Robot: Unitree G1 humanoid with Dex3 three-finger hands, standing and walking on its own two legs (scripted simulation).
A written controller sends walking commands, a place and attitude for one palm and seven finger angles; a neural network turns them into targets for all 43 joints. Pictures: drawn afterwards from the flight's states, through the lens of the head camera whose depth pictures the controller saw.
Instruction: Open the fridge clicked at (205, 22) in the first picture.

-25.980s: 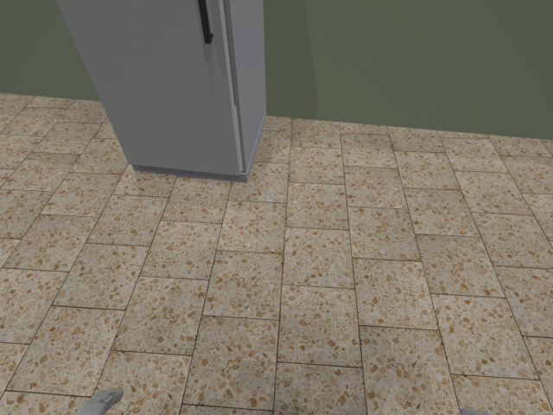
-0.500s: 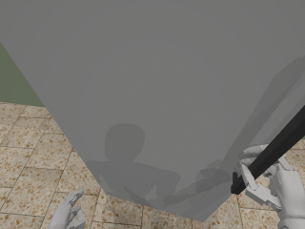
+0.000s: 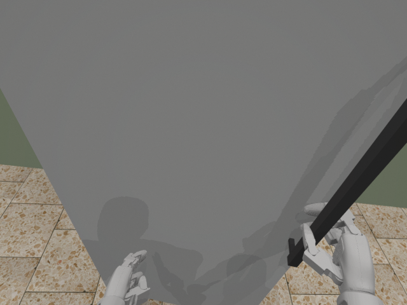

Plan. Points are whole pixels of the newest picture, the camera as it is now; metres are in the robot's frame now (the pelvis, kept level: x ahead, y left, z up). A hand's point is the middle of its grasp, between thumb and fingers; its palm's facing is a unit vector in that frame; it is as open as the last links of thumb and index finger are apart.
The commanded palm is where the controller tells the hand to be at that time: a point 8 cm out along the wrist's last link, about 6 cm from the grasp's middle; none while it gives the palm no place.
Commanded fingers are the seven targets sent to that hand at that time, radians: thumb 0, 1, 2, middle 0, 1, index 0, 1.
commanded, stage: walk backward, drawing the door open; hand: right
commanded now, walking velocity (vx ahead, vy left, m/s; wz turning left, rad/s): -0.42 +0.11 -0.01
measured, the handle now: (338, 190) +0.26 -0.17 +0.20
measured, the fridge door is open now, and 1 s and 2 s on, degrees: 6 35 64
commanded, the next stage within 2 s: none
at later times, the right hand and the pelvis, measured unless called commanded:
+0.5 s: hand out of the picture +0.12 -0.12 +0.10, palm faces +0.33 +0.91 -0.24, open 6.0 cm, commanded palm +0.07 -0.16 +0.10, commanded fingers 0.00 -0.90 -0.90 0.45 1.40 0.45 1.40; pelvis -0.11 +0.09 +0.00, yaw -7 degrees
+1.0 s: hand out of the picture -0.03 -0.02 +0.10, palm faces +0.44 +0.87 -0.24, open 6.2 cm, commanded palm -0.08 -0.05 +0.10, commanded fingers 0.00 -0.90 -0.90 0.45 1.40 0.45 1.40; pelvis -0.23 +0.22 -0.01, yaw -21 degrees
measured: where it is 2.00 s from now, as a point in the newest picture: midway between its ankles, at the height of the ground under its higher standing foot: outside the picture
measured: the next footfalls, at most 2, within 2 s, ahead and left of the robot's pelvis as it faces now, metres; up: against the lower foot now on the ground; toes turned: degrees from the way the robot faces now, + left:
left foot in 0.02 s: +0.03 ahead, +0.10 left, +0.00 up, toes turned -4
right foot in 0.32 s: -0.02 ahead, -0.02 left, +0.00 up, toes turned -3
